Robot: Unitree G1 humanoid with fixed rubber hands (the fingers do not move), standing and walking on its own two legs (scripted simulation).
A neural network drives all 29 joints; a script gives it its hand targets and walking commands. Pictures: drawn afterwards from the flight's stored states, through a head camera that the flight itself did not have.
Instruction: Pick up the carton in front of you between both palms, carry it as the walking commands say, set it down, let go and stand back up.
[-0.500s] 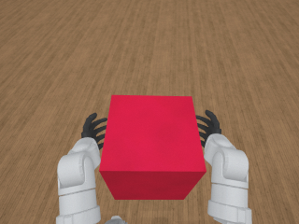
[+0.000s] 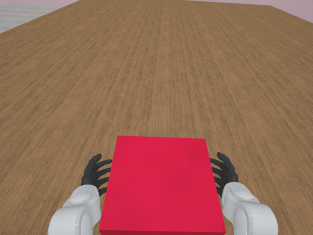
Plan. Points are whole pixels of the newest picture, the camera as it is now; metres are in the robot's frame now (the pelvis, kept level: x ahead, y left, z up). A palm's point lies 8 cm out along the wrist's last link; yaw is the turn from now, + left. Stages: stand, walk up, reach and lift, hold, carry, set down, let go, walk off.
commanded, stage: carry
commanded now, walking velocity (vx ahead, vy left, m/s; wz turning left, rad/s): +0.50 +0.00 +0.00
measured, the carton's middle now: (158, 200) +0.23 +0.00 +0.02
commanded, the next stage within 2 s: none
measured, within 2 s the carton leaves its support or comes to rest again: neither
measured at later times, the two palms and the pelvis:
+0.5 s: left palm (119, 108) +0.52 +0.12 +0.09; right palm (203, 106) +0.54 -0.18 +0.08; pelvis +0.32 -0.04 +0.00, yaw +3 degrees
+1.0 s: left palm (115, 65) +0.86 +0.17 +0.09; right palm (178, 65) +0.86 -0.13 +0.10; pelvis +0.64 +0.02 +0.00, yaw +0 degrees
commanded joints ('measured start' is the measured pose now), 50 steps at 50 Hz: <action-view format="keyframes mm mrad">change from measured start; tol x32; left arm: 1 -343 -606 -506 -66 -142 -15 4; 50 -287 -656 -551 -133 -149 -50 -6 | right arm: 1 -337 560 509 -81 171 11 29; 50 -276 604 549 -159 192 -24 50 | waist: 1 12 138 77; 10 51 -317 -201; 32 36 -137 69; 36 5 369 -193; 50 17 165 -17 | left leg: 1 -6 226 -106 -103 230 78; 8 -79 169 46 386 614 -6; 12 -644 47 -189 1165 -156 -26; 33 -295 22 96 237 130 -16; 36 315 420 -666 8 -41 176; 50 6 227 4 18 613 49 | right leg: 1 -21 23 -46 -82 68 -14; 8 499 123 -153 -208 -105 -65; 10 900 -308 622 -438 -365 -250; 31 638 -139 -22 -495 33 -119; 34 491 -66 -120 -88 210 -63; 38 -81 39 93 638 -368 -34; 50 77 53 -67 -39 -8 -11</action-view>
